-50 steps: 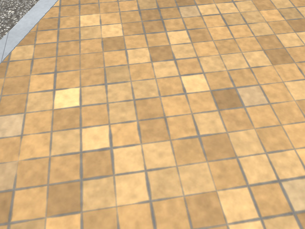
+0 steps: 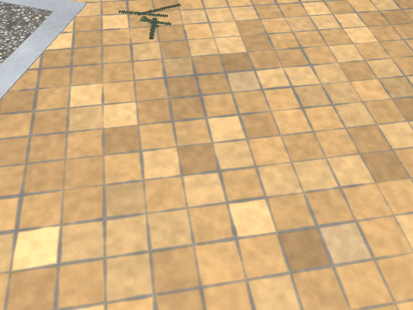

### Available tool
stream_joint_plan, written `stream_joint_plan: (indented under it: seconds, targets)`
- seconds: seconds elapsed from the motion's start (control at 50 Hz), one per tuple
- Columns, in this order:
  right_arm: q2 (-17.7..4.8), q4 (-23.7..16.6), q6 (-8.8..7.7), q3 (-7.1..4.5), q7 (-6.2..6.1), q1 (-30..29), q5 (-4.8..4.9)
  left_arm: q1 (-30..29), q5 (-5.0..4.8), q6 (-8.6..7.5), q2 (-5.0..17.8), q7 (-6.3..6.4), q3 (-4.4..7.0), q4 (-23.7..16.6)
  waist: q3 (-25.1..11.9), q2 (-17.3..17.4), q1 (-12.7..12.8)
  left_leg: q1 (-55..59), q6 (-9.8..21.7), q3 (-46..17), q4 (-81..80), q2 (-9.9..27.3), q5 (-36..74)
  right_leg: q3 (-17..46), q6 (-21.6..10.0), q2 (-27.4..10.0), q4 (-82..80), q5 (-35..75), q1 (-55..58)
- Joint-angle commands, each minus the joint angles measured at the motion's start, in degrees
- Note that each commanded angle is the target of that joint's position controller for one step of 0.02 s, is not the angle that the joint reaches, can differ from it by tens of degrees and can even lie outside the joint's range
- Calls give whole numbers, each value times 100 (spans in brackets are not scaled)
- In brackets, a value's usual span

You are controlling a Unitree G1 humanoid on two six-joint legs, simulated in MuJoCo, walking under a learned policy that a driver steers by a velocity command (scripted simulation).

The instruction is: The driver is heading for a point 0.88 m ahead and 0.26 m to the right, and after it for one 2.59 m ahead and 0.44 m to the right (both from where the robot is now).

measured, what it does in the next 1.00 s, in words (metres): walks ahead: right foot, then right foot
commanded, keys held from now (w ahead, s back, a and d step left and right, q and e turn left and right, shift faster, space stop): no key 0.18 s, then w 0.30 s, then w+e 0.52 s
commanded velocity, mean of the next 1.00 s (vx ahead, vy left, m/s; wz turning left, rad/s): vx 0.31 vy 0.00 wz -0.19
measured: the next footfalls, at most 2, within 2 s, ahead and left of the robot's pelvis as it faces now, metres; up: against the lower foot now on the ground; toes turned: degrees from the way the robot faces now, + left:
right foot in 0.16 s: +0.05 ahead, -0.14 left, +0.00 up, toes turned +0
right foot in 0.94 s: +0.46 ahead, -0.16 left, +0.00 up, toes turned -15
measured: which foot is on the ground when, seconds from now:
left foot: down 0.00-0.94, up 0.96-1.00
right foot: up 0.00-0.14, down 0.16-0.46, up 0.48-0.92, down 0.94-1.00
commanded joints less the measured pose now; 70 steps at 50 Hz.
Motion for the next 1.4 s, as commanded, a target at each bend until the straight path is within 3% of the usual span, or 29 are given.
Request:
stream_joint_plan:
  seconds: [0.02, 0.12, 0.16, 0.18, 0.22, 0.28, 0.32, 0.38, 0.44, 0.46, 0.48, 0.5, 0.52, 0.56, 0.6, 0.7, 0.82, 0.88, 0.92, 0.94, 0.96, 0.98, 1.0, 1.04, 1.06, 1.12, 1.18, 1.28, 1.4]
  targets:
    - [-835, -152, 38, -135, -50, 148, 16, 325, -27, 249, 552, 124, 139, -125, -870, 745, -58, 1416, 1190, -2005, -1056, 1673, 906, 371, 177, -402, 763, -240, -974]
    - [-740, -146, 195, -136, -138, -306, 56, 692, 49, 332, 192, 153, 95, 222, -705, 855, 264, 187, 646, -1022, -1323, 939, -983, -126, 32, -200, -1309, 1867, 622]
    - [-607, 5, 204, -103, -128, 2, 114, 545, 176, 357, 369, 112, 104, 173, -415, 561, 137, 12, 211, -847, -1280, 692, -2127, 65, -192, -415, -1896, 2091, 706]
    - [-640, 20, 213, -123, -123, 116, 77, 399, 156, 359, 621, 126, 134, 97, -138, 245, -69, 65, 34, -663, -1184, 480, -2240, 234, -350, -610, -2082, 1390, 261]
    - [-642, 31, 229, -150, -178, 63, 70, 359, 67, 260, 595, 115, 148, 181, 96, -312, -87, 895, -108, -186, -543, 85, -2024, 379, -478, -556, -2600, -445, -880]
    - [-592, 58, 122, -204, -166, 56, 150, 427, 4, 70, 876, 120, 267, 132, 310, -911, -6, 245, -30, 300, 619, -298, -1789, 1313, -780, -1150, -3267, -984, -469]
    - [-502, 9, -11, -221, -61, -39, 171, 662, -75, -64, 945, 138, 328, 210, 449, -1064, 84, -460, 128, 102, 1308, -41, -1409, 2081, -1183, -1824, -3453, -696, 101]
    - [-410, -50, -176, -221, 37, -67, 267, 629, -126, -186, 767, 102, 307, 202, 528, -835, -9, -563, 306, 59, 862, 162, -1687, 1815, -1134, -1792, -3185, 303, 528]
    - [-589, 384, -177, -356, 40, 1008, 255, 289, -156, -172, 833, 45, 325, 78, 94, -569, -516, 1786, 279, 246, -87, -124, -774, 948, -796, -1171, -2393, 1405, -478]
    - [-940, 530, -174, -472, 7, 1702, 251, 54, -113, -204, 615, 29, 263, -47, -141, 217, -795, 2632, 523, -800, -570, 574, -913, 330, -512, -732, -974, 2109, -1131]
    - [-1545, 658, -151, -608, 21, 2377, 253, 127, -95, -307, 207, 47, 173, -261, -476, 1887, -890, 3677, 1305, -3041, -1434, 1781, -1413, -373, -147, -11, 872, 1167, -2534]
    - [-1226, 685, -223, -468, 49, 2450, 170, -90, -141, -378, 415, 43, 220, -329, -407, 1554, -883, 3632, 1630, -3942, -1683, 2311, -1576, 260, -200, -119, 2160, 52, -3230]
    - [-886, 581, -284, -346, 38, 2067, 133, -107, -262, -418, 498, -16, 248, -328, -82, 1030, -659, 3431, 1445, -3404, -1597, 2243, -1588, 586, -402, -421, 2682, 418, -3612]
    - [-712, 398, -340, -246, 72, 1504, 111, -147, -271, -407, 418, -60, 257, -260, 216, 533, -415, 2904, 1021, -2218, -1796, 1848, -1131, 615, -591, -757, 2399, 1421, -3595]
    - [-521, 410, -318, -163, 57, 1449, 54, -108, -226, -317, 353, -87, 293, -227, 234, 631, -287, 2517, 730, -1260, -1922, 1531, -135, 618, -584, -827, 1889, 1915, -3127]
    - [-854, 399, -289, -211, -93, 1506, -11, -790, -135, -202, 45, -185, 194, -580, 397, 418, -311, 2063, 681, -136, -2220, 1367, 771, 335, -337, -682, 430, 2999, -2906]
    - [-947, 469, -233, -267, -136, 1890, 123, -1744, -128, -151, 33, -396, 87, -1124, 659, 368, -492, 2508, 546, 648, -2126, 1551, 1262, -205, -532, -549, -778, 3365, -2531]
    - [-1172, 353, -132, -345, -160, 1731, 153, -1569, -127, -134, 305, -500, 201, -1294, 295, 637, -167, 2963, 384, 953, -1148, 1672, 3888, -619, -830, -144, -854, 2653, -1783]
    - [-1286, 211, -34, -369, -193, 1537, 148, -186, -151, -91, 793, -495, 474, -1023, -509, 739, 602, 2624, 180, 1125, 782, 1492, 4949, -779, -1129, 323, -1079, 2545, 86]
    - [-1230, 92, -55, -334, -199, 1555, 101, 699, -160, -39, 1229, -384, 680, -840, -980, 335, 972, 1297, -51, 1119, 2437, 1278, 3630, 124, -1398, -73, -1234, 2389, 1783]
    - [-260, -192, -220, -49, -61, 2158, -46, 829, -168, -45, 1771, -317, 737, -848, -1663, -1263, 263, -1191, -404, 724, 4755, 86, -2011, 3485, -2490, -1728, -1778, 1395, 3720]
    - [-614, -347, -514, -95, 32, 1557, 212, 1118, -94, -75, 1435, -302, 612, -913, -2323, -789, 588, -1837, -284, -606, 5512, -181, -2603, 5006, -2644, -2076, -2880, 648, 4002]
    - [-946, -555, -648, -199, 60, 924, 422, 864, -35, -145, 1125, -286, 528, -886, -1443, -628, 633, -2411, -99, -696, 5474, 152, -2100, 4152, -2260, -1884, -3012, 1022, 3476]
    - [-997, -528, -676, -252, -42, 777, 237, -116, -33, -246, 745, -299, 403, -1159, -625, 206, 87, -1759, -31, -668, 4499, 628, -1291, 2783, -1904, -1400, -3097, 2212, 1559]
    - [-1036, -513, -581, -307, -67, 956, 180, -397, 30, -269, 646, -289, 360, -1271, -516, 148, -168, -1266, -62, -735, 4182, 787, -1152, 2394, -1837, -1218, -3206, 2583, 896]
    - [-872, -671, -351, -333, -102, 887, 54, -300, -26, -291, 757, -215, 361, -1303, -265, 45, -335, -942, -300, -602, 3334, 824, -921, 1916, -1850, -1005, -3452, 2912, -4]
    - [-797, -976, -302, -311, -138, 114, -17, 96, -43, -291, 973, -96, 414, -1269, -29, -47, -109, -1199, -501, -516, 2079, 651, 200, 1639, -1721, -787, -3511, 2917, -198]
    - [-653, -1313, -391, -217, -10, -830, 79, 590, -106, -218, 975, -45, 417, -1180, 20, -297, 279, -672, -472, -445, 373, 210, 1417, 1573, -1360, -586, -3241, 2588, -139]
    - [-946, -1467, -566, -244, 182, -832, 123, 970, -60, -95, 902, 20, 394, -1084, -140, -575, 214, -382, -178, -417, -256, 68, 464, 2227, -1267, -1024, -2228, 3284, 1065]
